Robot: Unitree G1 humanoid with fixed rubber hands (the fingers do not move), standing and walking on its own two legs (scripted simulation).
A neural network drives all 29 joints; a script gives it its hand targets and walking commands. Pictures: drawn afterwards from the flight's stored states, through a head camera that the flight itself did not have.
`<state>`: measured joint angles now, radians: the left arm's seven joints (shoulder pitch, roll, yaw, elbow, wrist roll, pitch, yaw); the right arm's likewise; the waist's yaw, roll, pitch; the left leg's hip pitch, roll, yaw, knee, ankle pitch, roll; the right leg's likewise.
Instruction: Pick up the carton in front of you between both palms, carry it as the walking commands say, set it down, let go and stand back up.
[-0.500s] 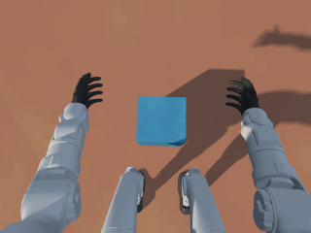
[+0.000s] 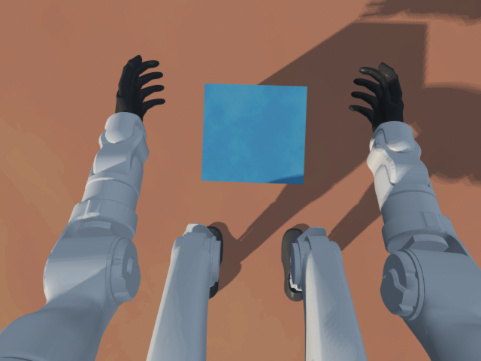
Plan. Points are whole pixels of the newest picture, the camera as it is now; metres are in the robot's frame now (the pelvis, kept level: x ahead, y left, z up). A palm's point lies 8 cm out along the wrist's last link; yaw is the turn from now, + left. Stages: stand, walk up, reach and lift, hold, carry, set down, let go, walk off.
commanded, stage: reach and lift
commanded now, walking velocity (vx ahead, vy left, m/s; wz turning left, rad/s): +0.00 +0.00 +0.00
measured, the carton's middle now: (252, 141) +0.46 +0.01 -0.42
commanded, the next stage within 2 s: none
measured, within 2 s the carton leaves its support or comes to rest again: leaves its support in 1.38 s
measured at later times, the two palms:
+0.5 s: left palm (169, 132) +0.46 +0.20 -0.34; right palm (340, 137) +0.46 -0.18 -0.34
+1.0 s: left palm (177, 134) +0.46 +0.18 -0.35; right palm (331, 136) +0.47 -0.17 -0.35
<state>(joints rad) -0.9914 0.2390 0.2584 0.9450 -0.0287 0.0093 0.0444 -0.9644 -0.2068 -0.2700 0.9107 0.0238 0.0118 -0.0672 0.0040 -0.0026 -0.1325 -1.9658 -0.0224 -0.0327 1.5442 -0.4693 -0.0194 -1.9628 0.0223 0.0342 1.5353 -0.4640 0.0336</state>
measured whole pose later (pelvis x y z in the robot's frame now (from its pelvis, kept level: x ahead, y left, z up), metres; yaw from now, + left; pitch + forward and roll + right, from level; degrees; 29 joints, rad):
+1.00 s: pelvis -0.04 +0.00 -0.17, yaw +0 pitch +39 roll -1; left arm -1.27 0.32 0.01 1.12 -0.26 -0.04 0.12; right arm -1.27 -0.31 -0.02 1.13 0.28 -0.04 -0.13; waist 0.01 -0.02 0.25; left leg -2.30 -0.03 -0.03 2.16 -0.54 -0.03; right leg -2.30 0.05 0.04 2.15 -0.53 0.05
